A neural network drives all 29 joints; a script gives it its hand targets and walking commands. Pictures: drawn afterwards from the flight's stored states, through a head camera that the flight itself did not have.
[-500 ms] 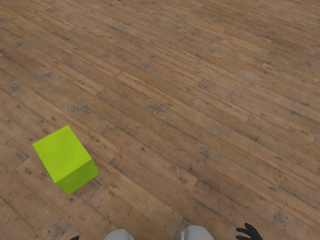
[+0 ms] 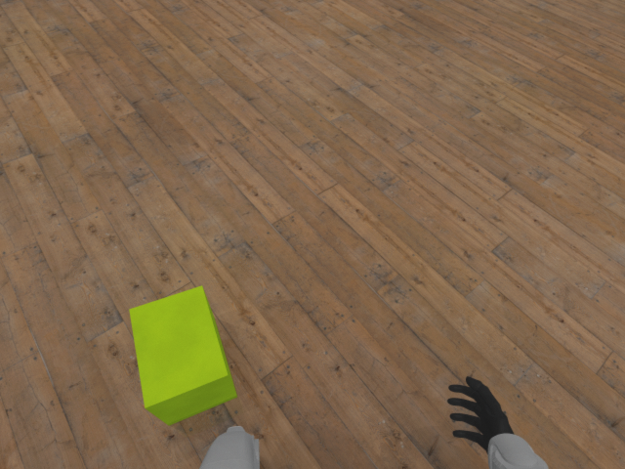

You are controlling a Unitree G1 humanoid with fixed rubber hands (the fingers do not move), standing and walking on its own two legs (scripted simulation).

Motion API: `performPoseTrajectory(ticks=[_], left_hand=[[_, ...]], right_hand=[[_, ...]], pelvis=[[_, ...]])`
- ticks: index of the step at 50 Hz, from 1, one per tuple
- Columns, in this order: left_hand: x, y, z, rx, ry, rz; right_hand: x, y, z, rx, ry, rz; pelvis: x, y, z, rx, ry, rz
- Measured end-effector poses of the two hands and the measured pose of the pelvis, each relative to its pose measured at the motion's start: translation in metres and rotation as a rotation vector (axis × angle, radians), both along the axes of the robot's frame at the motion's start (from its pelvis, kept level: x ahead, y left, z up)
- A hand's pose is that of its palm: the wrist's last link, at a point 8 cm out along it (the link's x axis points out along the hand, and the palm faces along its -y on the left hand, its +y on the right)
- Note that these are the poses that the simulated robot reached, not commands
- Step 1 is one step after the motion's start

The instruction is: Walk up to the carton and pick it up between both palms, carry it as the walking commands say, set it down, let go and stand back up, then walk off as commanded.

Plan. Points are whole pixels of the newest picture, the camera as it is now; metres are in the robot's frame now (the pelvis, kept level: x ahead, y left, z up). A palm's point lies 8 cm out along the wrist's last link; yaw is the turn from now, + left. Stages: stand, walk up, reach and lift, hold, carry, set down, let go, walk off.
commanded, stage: walk off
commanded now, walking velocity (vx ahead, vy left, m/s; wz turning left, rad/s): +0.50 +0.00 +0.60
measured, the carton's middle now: (185, 355) +0.46 +0.32 -0.64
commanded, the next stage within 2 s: stand in 1.62 s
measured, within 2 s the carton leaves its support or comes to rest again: rests again in 1.92 s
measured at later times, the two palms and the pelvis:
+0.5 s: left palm (124, 304) +0.36 +0.29 -0.10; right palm (437, 337) +0.31 -0.22 -0.14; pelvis +0.26 +0.02 +0.00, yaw +15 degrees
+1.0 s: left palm (79, 268) +0.45 +0.40 -0.14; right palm (339, 192) +0.60 -0.07 -0.09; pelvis +0.45 +0.15 +0.00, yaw +30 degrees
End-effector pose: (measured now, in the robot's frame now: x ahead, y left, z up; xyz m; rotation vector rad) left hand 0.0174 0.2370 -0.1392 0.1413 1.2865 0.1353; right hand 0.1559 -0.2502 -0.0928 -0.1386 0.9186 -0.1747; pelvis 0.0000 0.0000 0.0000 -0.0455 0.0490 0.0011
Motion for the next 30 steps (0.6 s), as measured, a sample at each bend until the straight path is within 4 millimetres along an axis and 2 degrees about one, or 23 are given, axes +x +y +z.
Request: performPoseTrajectory(ticks=[3, 5, 9, 15, 17, 20, 22, 24, 27, 30], left_hand=[[0.021, 0.011, -0.022, -0.04, 0.038, 0.035], [0.048, 0.017, -0.028, -0.059, 0.021, 0.051], [0.13, 0.021, -0.016, -0.087, -0.116, 0.053], [0.266, 0.034, 0.023, -0.048, -0.355, 0.04], [0.302, 0.036, 0.034, -0.025, -0.409, 0.038], [0.342, 0.036, 0.041, 0.01, -0.444, 0.04], [0.355, 0.038, 0.04, 0.042, -0.444, 0.065], [0.35, 0.047, 0.042, 0.076, -0.42, 0.113], [0.322, 0.059, 0.038, 0.115, -0.337, 0.215], [0.285, 0.059, 0.026, 0.098, -0.191, 0.29]], right_hand=[[0.052, 0.018, -0.003, -0.035, -0.031, 0.041], [0.066, 0.026, -0.006, -0.054, -0.008, 0.042], [0.054, 0.027, -0.007, -0.09, 0.128, 0.001], [0.027, 0.022, -0.013, -0.093, 0.35, -0.038], [0.031, 0.02, -0.016, -0.081, 0.399, -0.038], [0.057, 0.017, -0.027, -0.053, 0.433, -0.022], [0.088, 0.017, -0.038, -0.042, 0.436, 0.019], [0.131, 0.023, -0.043, -0.038, 0.416, 0.084], [0.215, 0.044, -0.042, -0.024, 0.313, 0.177], [0.307, 0.078, -0.029, -0.001, 0.161, 0.26]], pelvis=[[0.036, 0.016, -0.014, -0.007, 0.011, 0.03], [0.057, 0.024, -0.016, -0.002, 0.001, 0.048], [0.098, 0.03, -0.006, 0.02, -0.005, 0.075], [0.157, 0.031, 0.004, 0.031, -0.016, 0.118], [0.179, 0.029, 0.004, 0.036, -0.013, 0.13], [0.213, 0.023, -0.002, 0.049, 0.014, 0.145], [0.235, 0.02, -0.007, 0.047, 0.016, 0.181], [0.253, 0.022, -0.005, 0.028, 0.011, 0.235], [0.278, 0.029, -0.002, 0.017, 0.002, 0.294], [0.302, 0.039, 0.002, 0.009, -0.002, 0.326]])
